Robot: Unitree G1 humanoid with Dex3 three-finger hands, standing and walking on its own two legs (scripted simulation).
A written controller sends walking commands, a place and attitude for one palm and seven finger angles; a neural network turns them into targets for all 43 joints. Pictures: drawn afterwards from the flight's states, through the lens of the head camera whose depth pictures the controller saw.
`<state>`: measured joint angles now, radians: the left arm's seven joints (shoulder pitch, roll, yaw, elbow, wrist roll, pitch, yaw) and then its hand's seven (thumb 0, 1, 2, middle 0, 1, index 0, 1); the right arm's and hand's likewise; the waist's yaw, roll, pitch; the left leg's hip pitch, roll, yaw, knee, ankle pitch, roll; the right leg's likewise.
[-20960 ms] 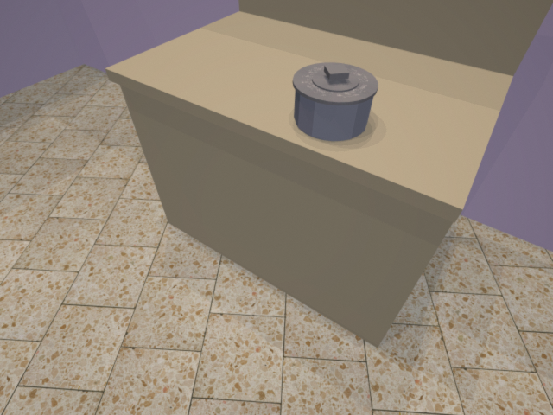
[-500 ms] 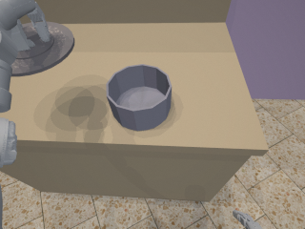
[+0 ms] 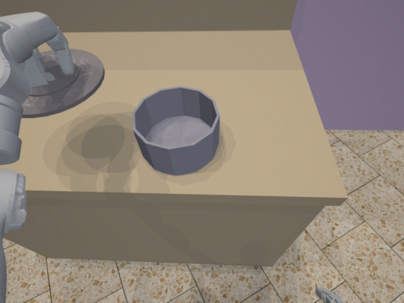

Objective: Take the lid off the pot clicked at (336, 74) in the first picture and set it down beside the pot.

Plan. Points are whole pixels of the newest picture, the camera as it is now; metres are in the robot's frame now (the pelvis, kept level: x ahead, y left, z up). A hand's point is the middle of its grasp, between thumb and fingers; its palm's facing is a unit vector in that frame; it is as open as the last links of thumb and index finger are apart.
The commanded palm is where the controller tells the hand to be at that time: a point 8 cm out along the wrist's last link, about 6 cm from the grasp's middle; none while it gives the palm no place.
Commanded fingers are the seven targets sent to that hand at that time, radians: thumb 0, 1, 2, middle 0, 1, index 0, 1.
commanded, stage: lower the lid onto the table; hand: left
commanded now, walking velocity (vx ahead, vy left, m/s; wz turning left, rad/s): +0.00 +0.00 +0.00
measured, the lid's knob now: (43, 67) +0.49 +0.28 +0.22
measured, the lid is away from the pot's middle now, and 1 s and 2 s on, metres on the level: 0.23 0.24 0.24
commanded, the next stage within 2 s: none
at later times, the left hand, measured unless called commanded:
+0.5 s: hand (39, 95) +0.44 +0.28 +0.20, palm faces -0.33 -0.08 -0.94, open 6.0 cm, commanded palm +0.44 +0.28 +0.27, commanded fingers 0.00 0.47 1.23 -0.83 -0.85 -1.04 -0.97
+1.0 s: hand (54, 105) +0.45 +0.28 +0.16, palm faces -0.37 -0.07 -0.93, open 6.0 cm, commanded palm +0.45 +0.28 +0.24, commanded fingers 0.00 0.47 1.23 -0.83 -0.85 -1.04 -0.97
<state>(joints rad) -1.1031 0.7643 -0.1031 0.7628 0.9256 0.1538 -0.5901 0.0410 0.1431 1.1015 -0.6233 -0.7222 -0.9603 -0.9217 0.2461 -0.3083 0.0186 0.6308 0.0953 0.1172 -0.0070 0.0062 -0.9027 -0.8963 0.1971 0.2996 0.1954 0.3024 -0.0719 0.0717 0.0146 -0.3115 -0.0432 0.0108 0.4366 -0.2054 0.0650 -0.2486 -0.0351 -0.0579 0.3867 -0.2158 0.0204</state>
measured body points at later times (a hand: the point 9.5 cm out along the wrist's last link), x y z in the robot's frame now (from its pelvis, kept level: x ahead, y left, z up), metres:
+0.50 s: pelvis +0.00 -0.01 +0.00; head +0.04 -0.02 +0.45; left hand +0.45 +0.28 +0.25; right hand +0.12 -0.27 -0.12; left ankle +0.01 +0.08 -0.74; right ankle -0.02 -0.14 -0.74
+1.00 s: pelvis +0.00 +0.00 +0.00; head +0.06 -0.01 +0.45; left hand +0.47 +0.28 +0.21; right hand +0.08 -0.27 -0.13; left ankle +0.01 +0.08 -0.74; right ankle -0.02 -0.14 -0.74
